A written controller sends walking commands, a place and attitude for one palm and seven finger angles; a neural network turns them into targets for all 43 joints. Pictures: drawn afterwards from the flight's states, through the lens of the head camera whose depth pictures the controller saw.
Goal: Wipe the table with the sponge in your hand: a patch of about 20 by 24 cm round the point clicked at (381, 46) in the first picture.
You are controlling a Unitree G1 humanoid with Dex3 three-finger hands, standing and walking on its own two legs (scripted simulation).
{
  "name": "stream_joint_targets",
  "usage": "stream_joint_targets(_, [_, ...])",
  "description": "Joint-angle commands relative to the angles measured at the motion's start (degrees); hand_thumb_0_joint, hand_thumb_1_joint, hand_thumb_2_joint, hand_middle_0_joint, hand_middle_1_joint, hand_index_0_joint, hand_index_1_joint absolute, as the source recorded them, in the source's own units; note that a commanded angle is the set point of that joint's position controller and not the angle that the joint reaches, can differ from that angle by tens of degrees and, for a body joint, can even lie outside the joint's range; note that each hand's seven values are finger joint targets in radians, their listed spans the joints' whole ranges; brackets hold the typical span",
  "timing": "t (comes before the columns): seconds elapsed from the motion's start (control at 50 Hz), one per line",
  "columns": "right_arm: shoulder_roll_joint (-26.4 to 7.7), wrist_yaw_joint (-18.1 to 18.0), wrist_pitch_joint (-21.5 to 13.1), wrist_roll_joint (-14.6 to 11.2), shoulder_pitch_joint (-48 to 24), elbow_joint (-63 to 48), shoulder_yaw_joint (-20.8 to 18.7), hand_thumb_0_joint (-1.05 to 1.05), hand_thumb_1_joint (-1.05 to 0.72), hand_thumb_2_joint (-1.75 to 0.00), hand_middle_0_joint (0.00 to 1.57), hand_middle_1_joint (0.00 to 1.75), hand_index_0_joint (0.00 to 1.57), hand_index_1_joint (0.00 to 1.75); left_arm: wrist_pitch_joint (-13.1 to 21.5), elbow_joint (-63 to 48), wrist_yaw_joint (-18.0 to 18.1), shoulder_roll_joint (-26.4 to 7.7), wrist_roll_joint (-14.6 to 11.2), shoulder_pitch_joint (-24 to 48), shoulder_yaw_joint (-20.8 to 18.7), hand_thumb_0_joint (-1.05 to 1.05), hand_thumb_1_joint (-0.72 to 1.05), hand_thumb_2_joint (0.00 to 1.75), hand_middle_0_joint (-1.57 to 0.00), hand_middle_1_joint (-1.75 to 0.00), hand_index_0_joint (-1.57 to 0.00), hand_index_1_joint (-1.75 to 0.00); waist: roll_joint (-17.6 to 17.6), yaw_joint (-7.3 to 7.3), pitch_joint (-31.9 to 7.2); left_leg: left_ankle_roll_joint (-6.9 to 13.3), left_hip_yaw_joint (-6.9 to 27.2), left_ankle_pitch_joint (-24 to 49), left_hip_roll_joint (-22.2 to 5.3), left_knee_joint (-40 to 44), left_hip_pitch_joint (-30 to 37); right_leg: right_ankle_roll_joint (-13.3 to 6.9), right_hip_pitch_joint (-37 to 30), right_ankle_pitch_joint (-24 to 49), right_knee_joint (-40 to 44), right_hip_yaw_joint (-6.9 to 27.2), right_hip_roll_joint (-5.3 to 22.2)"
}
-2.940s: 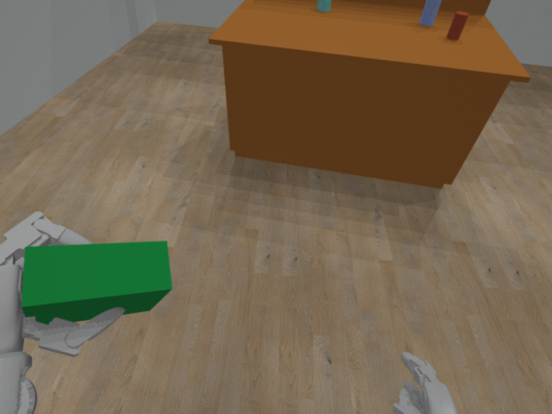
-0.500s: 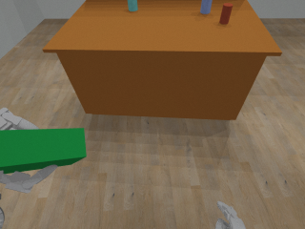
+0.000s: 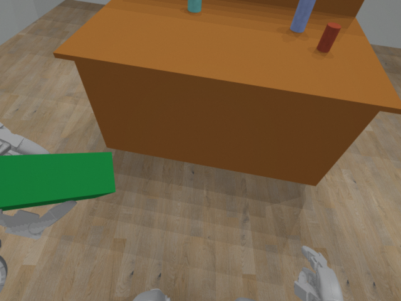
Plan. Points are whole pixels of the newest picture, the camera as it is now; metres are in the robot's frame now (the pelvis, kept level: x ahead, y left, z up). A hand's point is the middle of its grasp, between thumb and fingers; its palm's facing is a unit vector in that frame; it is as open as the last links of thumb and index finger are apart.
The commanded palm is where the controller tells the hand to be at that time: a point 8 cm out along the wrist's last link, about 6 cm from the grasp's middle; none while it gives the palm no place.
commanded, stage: walk to a spot facing it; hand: left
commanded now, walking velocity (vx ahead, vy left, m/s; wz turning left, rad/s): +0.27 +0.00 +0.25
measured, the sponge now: (71, 180) +0.25 +0.20 +0.17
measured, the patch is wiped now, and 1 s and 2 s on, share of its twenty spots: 0.00 0.00 0.00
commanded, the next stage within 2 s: turn to face it in 0.16 s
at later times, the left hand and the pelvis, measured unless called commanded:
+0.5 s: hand (96, 157) +0.29 +0.18 +0.18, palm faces +0.50 -0.79 -0.37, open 9.9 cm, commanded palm +0.23 +0.22 +0.20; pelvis +0.09 -0.07 +0.02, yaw +4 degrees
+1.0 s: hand (166, 130) +0.34 +0.08 +0.19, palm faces +0.18 -0.86 -0.47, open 9.9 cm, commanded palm +0.29 +0.14 +0.20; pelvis +0.07 -0.10 +0.02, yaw -14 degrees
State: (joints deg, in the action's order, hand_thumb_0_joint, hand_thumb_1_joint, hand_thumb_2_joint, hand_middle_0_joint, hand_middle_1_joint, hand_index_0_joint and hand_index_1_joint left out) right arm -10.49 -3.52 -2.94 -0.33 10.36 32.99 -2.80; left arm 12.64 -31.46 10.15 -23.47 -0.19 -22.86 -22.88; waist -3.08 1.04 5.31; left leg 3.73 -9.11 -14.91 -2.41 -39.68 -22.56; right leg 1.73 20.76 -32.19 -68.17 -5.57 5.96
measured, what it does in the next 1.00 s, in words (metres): steps to the right: right foot, then left foot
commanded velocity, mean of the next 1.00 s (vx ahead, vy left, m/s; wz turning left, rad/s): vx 0.05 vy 0.00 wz -0.39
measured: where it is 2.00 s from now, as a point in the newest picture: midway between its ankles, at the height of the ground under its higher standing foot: outside the picture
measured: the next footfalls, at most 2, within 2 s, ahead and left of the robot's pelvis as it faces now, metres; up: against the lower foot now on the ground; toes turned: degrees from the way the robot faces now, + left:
right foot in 0.34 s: +0.17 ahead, -0.15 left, +0.00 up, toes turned -2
left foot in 0.70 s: +0.15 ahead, +0.05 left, +0.00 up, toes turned +4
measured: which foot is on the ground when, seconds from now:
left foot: down 0.00-0.36, up 0.38-0.68, down 0.70-1.00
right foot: up 0.00-0.32, down 0.34-0.72, up 0.74-1.00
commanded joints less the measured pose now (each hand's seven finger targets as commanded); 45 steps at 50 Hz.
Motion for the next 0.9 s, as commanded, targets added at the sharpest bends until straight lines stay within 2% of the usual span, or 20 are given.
stream_joint_targets(0.0, [-7.3, 1.0, -3.9, -0.7, -2.8, -7.3, -1.5, 0.00, -0.90, -0.90, 0.20, 0.30, 0.20, 0.30, 4.4, -20.3, -0.5, -10.7, -1.1, 2.0, -7.4, 0.00, 0.10, 1.30, -1.20, -1.60, -1.20, -1.60, 15.5, -1.01, -12.2, 10.1, 27.3, 14.0, -17.3, 19.5, 17.2, 1.1, 18.2, 4.0, -7.4, 5.1, 1.7])
stream_joint_targets(0.1, [-6.4, 1.9, -6.1, -0.2, -2.1, -6.4, -0.2, 0.00, -0.90, -0.90, 0.20, 0.30, 0.20, 0.30, 4.1, -20.3, -1.1, -7.0, -2.6, -5.5, -6.4, 0.00, 0.10, 1.30, -1.20, -1.60, -1.20, -1.60, 17.9, -1.35, -13.3, 6.2, 16.1, 10.4, -12.6, 22.9, 8.6, 1.8, 7.0, 12.9, 9.8, -0.1, 0.2])
stream_joint_targets(0.22, [-7.1, -0.2, -5.6, -0.2, -1.3, -4.3, -0.2, 0.00, -0.90, -0.90, 0.20, 0.30, 0.20, 0.30, 2.4, -5.0, -1.6, -3.9, -2.2, -0.4, -3.7, 0.00, 0.10, 1.30, -1.20, -1.60, -1.20, -1.60, 13.3, -1.39, -9.5, 5.7, 15.4, 0.2, -12.9, 21.9, 7.0, 2.7, -0.5, 8.9, 26.9, -3.9, -3.3])
stream_joint_targets(0.28, [-6.9, -1.1, -4.8, -0.6, -1.5, -4.0, 0.5, 0.00, -0.90, -0.90, 0.20, 0.30, 0.20, 0.30, 1.2, -1.1, -1.2, -3.1, -1.2, 3.9, -0.8, 0.00, 0.10, 1.30, -1.20, -1.60, -1.20, -1.60, 10.0, -1.74, -10.3, 2.4, 11.8, -0.6, -10.0, 13.0, 7.8, 1.7, -8.1, 13.2, 40.9, -5.2, -5.4])
stream_joint_targets(0.3, [-6.4, -1.1, -4.5, -0.7, -1.9, -4.2, 1.0, 0.00, -0.90, -0.90, 0.20, 0.30, 0.20, 0.30, 0.9, -1.7, -1.2, -3.6, -0.7, 6.3, 0.1, 0.00, 0.10, 1.30, -1.20, -1.60, -1.20, -1.60, 5.7, -1.38, -11.0, 0.8, 9.0, -0.9, -7.9, 6.3, 7.1, 0.4, -10.9, 17.4, 46.0, -1.8, -2.8])
stream_joint_targets(0.32, [-5.4, -1.0, -4.0, -0.5, -1.6, -4.4, 1.2, 0.00, -0.90, -0.90, 0.20, 0.30, 0.20, 0.30, 0.6, -2.1, -1.0, -5.4, 0.1, 8.5, 0.1, 0.00, 0.10, 1.30, -1.20, -1.60, -1.20, -1.60, -5.2, -0.79, -12.3, -1.5, 4.7, -4.5, -3.8, -5.4, 0.9, -3.6, -15.5, 22.8, 48.5, 10.7, 6.0])
stream_joint_targets(0.34, [-5.1, -1.2, -4.3, -0.3, -3.9, -5.4, 1.7, 0.00, -0.90, -0.90, 0.20, 0.30, 0.20, 0.30, 0.1, -3.2, -0.7, -7.5, 0.3, 10.8, 0.0, 0.00, 0.10, 1.30, -1.20, -1.60, -1.20, -1.60, -13.1, -1.54, -11.2, -3.6, 4.6, -17.4, 2.4, -16.8, -10.3, -9.6, -19.3, 34.5, 50.5, 28.0, 15.2])
stream_joint_targets(0.36, [-5.9, -1.2, -5.2, 0.1, -5.9, -5.4, 1.9, 0.00, -0.90, -0.90, 0.20, 0.30, 0.20, 0.30, 0.6, -6.6, -0.4, -8.1, -0.2, 15.0, -0.1, 0.00, 0.10, 1.30, -1.20, -1.60, -1.20, -1.60, -10.3, -1.76, -10.5, -4.5, 8.6, -18.2, 1.2, -22.4, -11.7, -11.8, -18.0, 38.4, 50.6, 29.3, 18.5])
stream_joint_targets(0.38, [-7.0, -0.8, -5.5, 0.2, -4.0, -4.5, 1.0, 0.00, -0.90, -0.90, 0.20, 0.30, 0.20, 0.30, 1.0, -6.4, -0.7, -7.2, -0.2, 15.0, 0.3, 0.00, 0.10, 1.30, -1.20, -1.60, -1.20, -1.60, -9.9, -0.95, -10.0, -5.2, 10.3, -13.9, -0.3, -24.1, -9.6, -11.5, -15.7, 37.6, 50.5, 27.1, 15.6])
stream_joint_targets(0.44, [-6.2, -0.5, -3.9, 0.6, -6.6, -5.1, 1.8, 0.00, -0.90, -0.90, 0.20, 0.30, 0.20, 0.30, 2.7, -12.4, -0.2, -10.5, -0.4, 11.9, -3.9, 0.00, 0.10, 1.30, -1.20, -1.60, -1.20, -1.60, -2.5, -1.35, -9.1, -6.3, 7.9, -12.1, -1.9, -17.1, -3.9, -11.7, -10.0, 47.2, 46.5, 17.1, 11.4])
stream_joint_targets(0.48, [-5.6, -0.4, -3.4, 0.8, -6.3, -6.1, 1.9, 0.00, -0.90, -0.90, 0.20, 0.30, 0.20, 0.30, 3.2, -13.0, -0.1, -10.6, -1.1, 6.2, -5.7, 0.00, 0.10, 1.30, -1.20, -1.60, -1.20, -1.60, -2.1, -1.85, -10.9, -6.4, 5.7, -9.0, -0.9, -11.6, -1.1, -11.1, -10.9, 47.3, 46.3, 13.8, 9.7])
stream_joint_targets(0.58, [-5.8, 0.5, -2.3, 0.5, -5.1, -9.4, 0.8, 0.00, -0.90, -0.90, 0.20, 0.30, 0.20, 0.30, 3.5, -12.4, 0.2, -9.5, -2.6, -3.7, -8.4, 0.00, 0.10, 1.30, -1.20, -1.60, -1.20, -1.60, -0.4, -3.24, -14.6, -7.0, 4.8, -6.6, -0.5, 1.3, 0.5, -12.1, -14.3, 44.3, 45.3, 19.2, 9.0])
stream_joint_targets(0.64, [-6.7, 0.9, -1.2, -0.3, -2.5, -10.0, 0.2, 0.00, -0.90, -0.90, 0.20, 0.30, 0.20, 0.30, 3.0, -10.6, 0.0, -7.1, -2.9, -4.9, -6.8, 0.00, 0.10, 1.30, -1.20, -1.60, -1.20, -1.60, 1.6, -1.36, -17.0, -6.8, 4.9, 1.3, -1.9, 12.8, 8.4, -8.9, -12.9, 41.4, 40.9, 19.0, 6.8])
stream_joint_targets(0.66, [-7.1, 0.7, -0.9, -0.5, -2.4, -10.3, 0.1, 0.00, -0.90, -0.90, 0.20, 0.30, 0.20, 0.30, 3.1, -11.4, -0.1, -7.4, -2.9, -3.3, -6.5, 0.00, 0.10, 1.30, -1.20, -1.60, -1.20, -1.60, 3.1, -1.13, -17.3, -6.2, 5.2, 6.0, -3.6, 16.3, 13.6, -6.9, -9.4, 38.6, 38.1, 17.7, 4.0])
stream_joint_targets(0.7, [-9.1, 0.2, -0.9, -0.4, -2.5, -11.1, -0.7, 0.00, -0.90, -0.90, 0.20, 0.30, 0.20, 0.30, 3.8, -12.1, -0.4, -7.8, -2.7, -2.1, -6.2, 0.00, 0.10, 1.30, -1.20, -1.60, -1.20, -1.60, 15.9, -1.94, -15.5, 0.3, 18.0, 27.0, -17.8, 18.5, 21.8, -1.5, 4.9, 13.1, 27.3, 10.9, -5.3])
stream_joint_targets(0.72, [-8.2, 0.5, -1.0, -0.3, -2.3, -11.3, -0.6, 0.00, -0.90, -0.90, 0.20, 0.30, 0.20, 0.30, 3.7, -8.4, -0.8, -7.7, -2.2, -4.8, -5.9, 0.00, 0.10, 1.30, -1.20, -1.60, -1.20, -1.60, 19.0, -2.66, -14.1, 3.5, 19.5, 32.6, -22.8, 19.2, 21.3, -0.5, 9.1, 0.9, 16.7, 7.2, -7.0])
stream_joint_targets(0.74, [-7.7, 0.7, -1.8, 0.8, -3.5, -11.3, 0.0, 0.00, -0.90, -0.90, 0.20, 0.30, 0.20, 0.30, 4.2, -10.1, -1.2, -7.9, -1.9, -2.1, -5.3, 0.00, 0.10, 1.30, -1.20, -1.60, -1.20, -1.60, 21.3, -2.65, -11.5, 4.6, 21.0, 32.8, -24.6, 20.6, 18.2, -0.2, 10.3, -0.3, 10.5, 6.7, -5.8])
stream_joint_targets(0.78, [-8.6, 1.4, -1.7, 0.5, -2.0, -10.2, -0.2, 0.00, -0.90, -0.90, 0.20, 0.30, 0.20, 0.30, 3.9, -10.7, -1.7, -5.5, -1.3, 1.1, -1.8, 0.00, 0.10, 1.30, -1.20, -1.60, -1.20, -1.60, 15.4, -1.93, -8.6, 3.9, 14.0, 34.8, -22.6, 18.7, 17.3, 0.3, 10.9, 5.3, 10.5, 6.4, -4.1])
stream_joint_targets(0.82, [-9.3, 2.1, -1.9, -0.1, -1.4, -10.1, -0.6, 0.00, -0.90, -0.90, 0.20, 0.30, 0.20, 0.30, 2.7, -12.8, -1.9, -4.6, -1.1, 4.0, 0.2, 0.00, 0.10, 1.30, -1.20, -1.60, -1.20, -1.60, 16.3, -1.63, -8.4, 1.1, 5.7, 35.1, -18.9, 17.1, 16.8, 0.9, 7.6, 9.7, 16.0, 2.9, -4.5])
stream_joint_targets(0.88, [-8.9, 2.4, -3.0, -0.1, -1.7, -10.6, -0.1, 0.00, -0.90, -0.90, 0.20, 0.30, 0.20, 0.30, 1.8, -13.6, -1.5, -6.3, -1.1, 4.0, -1.1, 0.00, 0.10, 1.30, -1.20, -1.60, -1.20, -1.60, 18.4, -1.45, -8.1, -0.3, 3.2, 29.4, -18.5, 17.7, 14.5, 1.6, 2.7, 10.1, 22.3, -0.4, -5.2])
